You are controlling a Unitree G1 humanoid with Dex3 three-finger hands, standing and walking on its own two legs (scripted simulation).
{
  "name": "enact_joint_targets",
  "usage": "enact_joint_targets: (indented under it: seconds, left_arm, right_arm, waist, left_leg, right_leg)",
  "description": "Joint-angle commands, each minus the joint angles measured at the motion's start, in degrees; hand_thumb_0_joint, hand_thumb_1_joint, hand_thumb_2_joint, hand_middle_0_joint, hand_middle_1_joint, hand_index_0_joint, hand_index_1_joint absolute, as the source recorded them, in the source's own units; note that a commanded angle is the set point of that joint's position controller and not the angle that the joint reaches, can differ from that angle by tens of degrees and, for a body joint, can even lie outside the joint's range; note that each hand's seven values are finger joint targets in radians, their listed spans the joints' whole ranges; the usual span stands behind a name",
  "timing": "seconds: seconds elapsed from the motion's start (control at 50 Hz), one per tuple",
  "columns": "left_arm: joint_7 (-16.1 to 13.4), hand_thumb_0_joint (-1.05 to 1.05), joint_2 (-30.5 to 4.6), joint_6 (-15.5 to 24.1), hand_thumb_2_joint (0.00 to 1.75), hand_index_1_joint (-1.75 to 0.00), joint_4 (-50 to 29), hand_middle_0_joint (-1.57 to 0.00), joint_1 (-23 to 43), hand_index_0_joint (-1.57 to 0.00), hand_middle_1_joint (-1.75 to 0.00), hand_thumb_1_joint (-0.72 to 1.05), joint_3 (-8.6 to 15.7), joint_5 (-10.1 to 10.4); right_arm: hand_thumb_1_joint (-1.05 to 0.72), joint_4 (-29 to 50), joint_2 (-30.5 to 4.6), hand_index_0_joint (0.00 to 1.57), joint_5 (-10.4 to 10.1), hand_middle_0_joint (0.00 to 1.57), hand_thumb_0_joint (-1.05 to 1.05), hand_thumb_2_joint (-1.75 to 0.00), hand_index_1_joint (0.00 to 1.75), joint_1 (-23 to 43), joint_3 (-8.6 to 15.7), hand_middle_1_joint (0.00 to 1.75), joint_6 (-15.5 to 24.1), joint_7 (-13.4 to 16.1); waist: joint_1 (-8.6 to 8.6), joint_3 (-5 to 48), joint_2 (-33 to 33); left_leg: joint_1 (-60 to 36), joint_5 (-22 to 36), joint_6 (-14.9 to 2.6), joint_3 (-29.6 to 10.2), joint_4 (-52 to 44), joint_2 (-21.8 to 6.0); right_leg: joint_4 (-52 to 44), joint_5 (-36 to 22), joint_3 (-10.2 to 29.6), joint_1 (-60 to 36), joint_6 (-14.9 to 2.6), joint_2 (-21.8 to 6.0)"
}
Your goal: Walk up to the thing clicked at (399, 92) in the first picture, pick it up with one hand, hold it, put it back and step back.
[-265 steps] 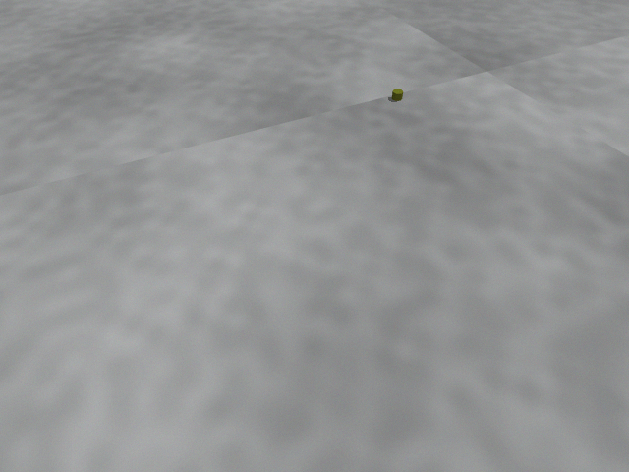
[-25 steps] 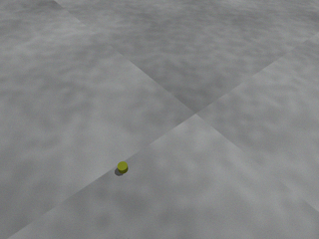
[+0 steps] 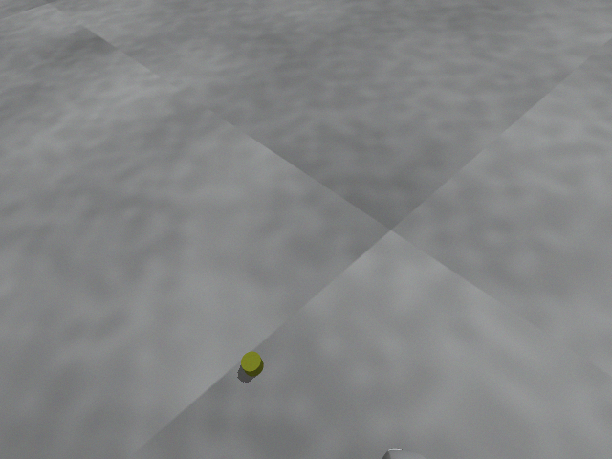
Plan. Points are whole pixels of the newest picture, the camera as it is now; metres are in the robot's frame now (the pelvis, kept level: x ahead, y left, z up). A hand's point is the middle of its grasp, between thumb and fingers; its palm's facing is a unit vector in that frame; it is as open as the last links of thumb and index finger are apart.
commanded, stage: walk up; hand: left
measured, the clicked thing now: (252, 363) +0.52 +0.26 -0.73
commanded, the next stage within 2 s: stand in 1.90 s
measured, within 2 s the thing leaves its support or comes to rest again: neither
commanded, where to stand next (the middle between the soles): +0.13 +0.02 m, yaw -1 degrees
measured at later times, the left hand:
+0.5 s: hand out of the picture +0.10 +0.30 -0.16, palm faces -0.01 -0.95 -0.31, open 7.3 cm
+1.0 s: hand out of the picture +0.13 +0.29 -0.13, palm faces +0.01 -0.94 -0.35, open 7.3 cm
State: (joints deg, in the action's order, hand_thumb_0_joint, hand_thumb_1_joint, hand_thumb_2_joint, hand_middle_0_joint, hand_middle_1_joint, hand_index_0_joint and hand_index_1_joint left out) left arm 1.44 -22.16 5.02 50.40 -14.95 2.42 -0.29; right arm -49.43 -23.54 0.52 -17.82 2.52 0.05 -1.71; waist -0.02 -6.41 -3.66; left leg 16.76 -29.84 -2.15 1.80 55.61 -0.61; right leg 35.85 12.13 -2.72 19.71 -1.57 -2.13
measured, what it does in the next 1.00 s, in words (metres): steps on the spot: left foot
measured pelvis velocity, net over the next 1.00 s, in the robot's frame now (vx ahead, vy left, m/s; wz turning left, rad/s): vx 0.06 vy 0.03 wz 0.01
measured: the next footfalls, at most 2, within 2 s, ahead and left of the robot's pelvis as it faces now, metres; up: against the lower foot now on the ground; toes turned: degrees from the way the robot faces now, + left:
left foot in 0.26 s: +0.13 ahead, +0.17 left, +0.00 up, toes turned +1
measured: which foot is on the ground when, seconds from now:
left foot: up 0.00-0.24, down 0.26-1.00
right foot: down 0.00-1.00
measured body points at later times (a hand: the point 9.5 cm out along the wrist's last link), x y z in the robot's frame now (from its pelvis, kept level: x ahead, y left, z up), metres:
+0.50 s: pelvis +0.03 +0.04 +0.00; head +0.05 +0.06 +0.45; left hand +0.10 +0.35 -0.14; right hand +0.11 -0.26 -0.11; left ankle +0.09 +0.17 -0.72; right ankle +0.07 -0.11 -0.72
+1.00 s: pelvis +0.06 +0.03 +0.02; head +0.07 +0.02 +0.47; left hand +0.13 +0.33 -0.11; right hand +0.17 -0.27 -0.11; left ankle +0.09 +0.17 -0.72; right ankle +0.07 -0.11 -0.72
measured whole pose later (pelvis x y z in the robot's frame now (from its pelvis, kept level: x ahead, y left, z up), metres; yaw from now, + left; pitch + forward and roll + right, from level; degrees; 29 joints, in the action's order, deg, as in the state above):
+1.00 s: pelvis +0.06 +0.03 +0.02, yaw +0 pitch -3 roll +0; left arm 0.8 -19.9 1.1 65.7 -5.3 0.4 0.2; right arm -65.0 -20.6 -0.1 -2.5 0.3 0.0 -0.7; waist -0.8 -3.5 -1.6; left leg 10.8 -9.0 1.8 0.7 22.3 -2.8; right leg 21.9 11.1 -1.5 8.3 1.5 -2.0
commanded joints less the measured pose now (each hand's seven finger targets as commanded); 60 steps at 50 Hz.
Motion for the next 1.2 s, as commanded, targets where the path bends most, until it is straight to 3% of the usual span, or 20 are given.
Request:
enact_joint_targets:
  seconds: [0.0, 0.06, 0.12, 0.16, 0.22, 0.24, 0.26, 0.28, 0.3, 0.32, 0.34, 0.36, 0.4, 0.42, 0.48, 0.5, 0.66, 0.82, 1.0, 1.18]
  left_arm:
    - [-2.1, 0.00, -16.8, 0.5, 0.90, -0.30, -3.4, -0.20, -3.0, -0.20, -0.30, 0.90, 4.0, 0.5]
    - [-2.3, 0.00, -15.8, 0.2, 0.90, -0.30, -3.9, -0.20, -1.5, -0.20, -0.30, 0.90, 3.3, -0.3]
    - [-2.3, 0.00, -14.5, -0.5, 0.90, -0.30, -4.0, -0.20, 0.9, -0.20, -0.30, 0.90, 2.8, -0.8]
    - [-2.2, 0.00, -14.6, -1.4, 0.90, -0.30, -3.7, -0.20, 2.0, -0.20, -0.30, 0.90, 2.6, -0.6]
    - [-2.0, 0.00, -13.1, -3.1, 0.90, -0.30, -3.8, -0.20, 5.9, -0.20, -0.30, 0.90, 1.7, 0.2]
    - [-2.0, 0.00, -11.8, -3.5, 0.90, -0.30, -3.3, -0.20, 5.2, -0.20, -0.30, 0.90, 1.1, 0.5]
    - [-1.9, 0.00, -9.3, -3.9, 0.90, -0.30, -2.9, -0.20, 4.1, -0.20, -0.30, 0.90, 0.5, 1.0]
    - [-2.0, 0.00, -9.3, -4.3, 0.90, -0.30, -1.4, -0.20, 1.3, -0.20, -0.30, 0.90, 0.3, 1.6]
    - [-2.4, 0.00, -12.7, -4.7, 0.90, -0.30, 1.4, -0.20, 1.2, -0.20, -0.30, 0.90, 1.6, 1.1]
    - [-2.1, 0.00, -13.1, -4.6, 0.90, -0.30, 2.6, -0.20, 0.6, -0.20, -0.30, 0.90, 1.8, 0.8]
    - [-1.7, 0.00, -12.5, -4.5, 0.90, -0.30, 3.7, -0.20, 0.4, -0.20, -0.30, 0.90, 1.7, 0.7]
    - [-1.6, 0.00, -11.7, -4.2, 0.90, -0.30, 4.5, -0.20, -0.1, -0.20, -0.30, 0.90, 1.5, 0.8]
    - [-1.7, 0.00, -11.8, -3.7, 0.90, -0.30, 5.7, -0.20, 0.5, -0.20, -0.30, 0.90, 1.4, 0.5]
    - [-1.9, 0.00, -11.7, -3.6, 0.90, -0.30, 6.3, -0.20, 2.2, -0.20, -0.30, 0.90, 1.3, 0.5]
    - [-1.5, 0.00, -11.7, -3.7, 0.90, -0.30, 7.0, -0.20, 5.2, -0.20, -0.30, 0.90, 0.6, 0.2]
    - [-1.4, 0.00, -11.7, -3.7, 0.90, -0.30, 7.4, -0.20, 5.7, -0.20, -0.30, 0.90, 0.4, 0.2]
    - [-1.2, 0.00, -11.4, -2.6, 0.90, -0.30, 10.3, -0.20, 8.9, -0.20, -0.30, 0.90, 0.0, 0.2]
    - [-1.5, 0.00, -10.7, -2.5, 0.90, -0.30, 12.3, -0.20, 9.9, -0.20, -0.30, 0.90, -0.1, 0.5]
    - [-1.8, 0.00, -10.4, -3.2, 0.90, -0.30, 12.8, -0.20, 11.7, -0.20, -0.30, 0.90, 0.2, 0.4]
    - [-1.5, 0.00, -10.1, -3.6, 0.90, -0.30, 12.8, -0.20, 13.3, -0.20, -0.30, 0.90, 0.4, 0.0]
  right_arm:
    - [-0.90, 2.4, -11.9, 0.20, -0.6, 0.20, 0.00, -0.90, 0.30, -3.3, 3.7, 0.30, 1.0, 0.7]
    - [-0.90, 1.1, -9.7, 0.20, -0.2, 0.20, 0.00, -0.90, 0.30, -3.4, 3.2, 0.30, 0.5, 0.4]
    - [-0.90, -0.2, -8.0, 0.20, -0.2, 0.20, 0.00, -0.90, 0.30, -1.4, 2.7, 0.30, 0.5, 0.5]
    - [-0.90, -1.1, -8.2, 0.20, -0.3, 0.20, 0.00, -0.90, 0.30, 0.8, 2.8, 0.30, 0.7, 0.9]
    - [-0.90, -3.5, -9.3, 0.20, 0.1, 0.20, 0.00, -0.90, 0.30, -0.8, 3.4, 0.30, 1.4, 1.6]
    - [-0.90, -3.5, -10.3, 0.20, 0.4, 0.20, 0.00, -0.90, 0.30, 0.1, 3.5, 0.30, 1.7, 1.9]
    - [-0.90, -3.1, -13.1, 0.20, 1.0, 0.20, 0.00, -0.90, 0.30, 1.6, 3.7, 0.30, 2.1, 2.1]
    - [-0.90, -1.5, -15.6, 0.20, 0.4, 0.20, 0.00, -0.90, 0.30, 7.0, 3.2, 0.30, 2.5, 2.0]
    - [-0.90, -1.5, -17.0, 0.20, 0.2, 0.20, 0.00, -0.90, 0.30, 11.1, 3.5, 0.30, 2.1, 1.8]
    - [-0.90, -1.6, -15.0, 0.20, 0.2, 0.20, 0.00, -0.90, 0.30, 13.2, 2.9, 0.30, 1.9, 1.9]
    - [-0.90, -2.0, -13.8, 0.20, 0.4, 0.20, 0.00, -0.90, 0.30, 13.3, 2.2, 0.30, 1.9, 1.8]
    - [-0.90, -2.4, -12.5, 0.20, 0.4, 0.20, 0.00, -0.90, 0.30, 13.6, 1.6, 0.30, 2.0, 1.8]
    - [-0.90, -3.3, -11.7, 0.20, -0.1, 0.20, 0.00, -0.90, 0.30, 13.2, 1.3, 0.30, 2.2, 1.5]
    - [-0.90, -4.2, -10.8, 0.20, -0.2, 0.20, 0.00, -0.90, 0.30, 12.3, 1.1, 0.30, 2.0, 1.5]
    - [-0.90, -5.2, -11.0, 0.20, -0.2, 0.20, 0.00, -0.90, 0.30, 13.8, 0.8, 0.30, 1.3, 1.5]
    - [-0.90, -5.6, -11.1, 0.20, -0.2, 0.20, 0.00, -0.90, 0.30, 14.8, 0.9, 0.30, 1.2, 1.6]
    - [-0.90, -8.9, -9.9, 0.20, -0.6, 0.20, 0.00, -0.90, 0.30, 15.4, 0.3, 0.30, 1.6, 1.3]
    - [-0.90, -11.4, -8.7, 0.20, -1.0, 0.20, 0.00, -0.90, 0.30, 16.9, 0.0, 0.30, 1.7, 1.5]
    - [-0.90, -13.1, -8.7, 0.20, -0.6, 0.20, 0.00, -0.90, 0.30, 18.1, 0.0, 0.30, 1.3, 1.6]
    - [-0.90, -13.7, -8.8, 0.20, -0.2, 0.20, 0.00, -0.90, 0.30, 18.0, 0.0, 0.30, 1.5, 1.6]
  waist:
    - [-0.74, 3.6, 11.6]
    - [-0.24, 4.6, 12.9]
    - [-0.42, 5.5, 15.1]
    - [-0.80, 6.3, 15.1]
    - [1.74, 6.8, 11.2]
    - [1.71, 6.3, 8.1]
    - [0.68, 5.6, -1.1]
    - [-1.95, 5.4, -6.4]
    - [-1.59, 2.9, -7.0]
    - [-2.93, 2.2, -5.0]
    - [-2.80, 2.7, -5.5]
    - [-3.07, 3.8, -6.4]
    - [-2.49, 6.7, -7.1]
    - [-1.94, 7.7, -6.8]
    - [-0.87, 5.3, -5.2]
    - [-1.00, 4.2, -4.1]
    - [0.41, 6.1, 3.3]
    - [-0.04, 10.4, 6.8]
    - [-0.34, 9.2, 4.6]
    - [-0.05, 8.0, 2.8]
  left_leg:
    - [13.8, 3.5, 0.44, -5.7, 5.3, -3.3]
    - [8.7, 7.0, 1.37, -3.1, -0.7, -2.4]
    - [2.9, 10.0, 2.44, -1.1, -11.4, -2.5]
    - [-0.7, 13.4, 2.82, -0.3, -14.7, -1.6]
    - [-9.8, 19.7, 1.61, 0.3, -22.2, -0.7]
    - [-10.8, 18.3, 1.06, -2.4, -25.7, -2.0]
    - [-7.4, 14.0, -0.63, -13.9, -32.3, -9.6]
    - [1.4, 4.3, -5.58, -25.1, -39.1, -17.4]
    - [11.5, -2.4, -8.72, -25.9, -40.8, -19.0]
    - [14.7, -4.2, -7.67, -21.5, -39.6, -16.1]
    - [12.5, -3.5, -5.55, -16.1, -38.4, -12.5]
    - [8.4, 1.9, -3.50, -13.4, -36.0, -10.3]
    - [4.5, 11.0, -1.86, -11.5, -32.2, -9.0]
    - [4.2, 11.0, -1.14, -11.5, -32.5, -8.9]
    - [4.5, -2.8, -0.59, -11.8, -36.5, -8.4]
    - [4.0, -3.5, -0.30, -11.7, -36.7, -8.3]
    - [-5.4, 11.2, 0.40, -8.4, -34.2, -6.5]
    - [-11.5, 28.8, 0.96, -5.8, -33.5, -6.7]
    - [-11.1, 29.8, 1.54, -5.2, -36.4, -7.0]
    - [-8.9, 23.4, 1.65, -5.5, -39.3, -7.1]
  right_leg:
    - [-18.0, -2.1, 19.7, -10.6, -10.59, -14.9]
    - [-16.1, -8.9, 11.7, -5.5, -9.93, -11.5]
    - [-13.4, -12.0, 7.5, -1.8, -9.35, -10.2]
    - [-10.9, -9.5, 7.7, 0.3, -9.22, -10.4]
    - [-5.3, 0.2, 8.1, 8.0, -6.46, -10.1]
    - [-3.5, 4.2, 8.1, 10.1, -4.87, -8.9]
    - [1.2, 10.3, 5.4, 10.6, -2.26, -4.2]
    - [5.4, 15.2, 2.4, 4.2, -0.38, 0.7]
    - [10.2, 17.7, 3.4, -3.1, -0.09, -0.8]
    - [8.0, 15.4, 3.9, -7.6, -0.40, -1.4]
    - [4.5, 13.7, 3.2, -6.7, -0.44, -0.7]
    - [-0.1, 8.5, 2.7, -6.3, -0.30, -0.7]
    - [-5.2, 2.1, 2.8, -8.7, -0.09, -0.8]
    - [-6.1, 2.7, 4.2, -9.5, -0.37, -1.5]
    - [-8.9, 10.0, 5.8, -6.2, -0.50, -2.0]
    - [-9.8, 11.0, 5.9, -5.0, -0.50, -2.1]
    - [-16.7, 5.5, 8.4, -3.1, -0.58, -4.9]
    - [-17.8, -9.0, 7.0, -8.4, 0.57, -6.1]
    - [-19.2, -8.9, 5.9, -11.4, 0.97, -5.9]
    - [-20.3, -4.3, 6.1, -11.9, 0.92, -5.1]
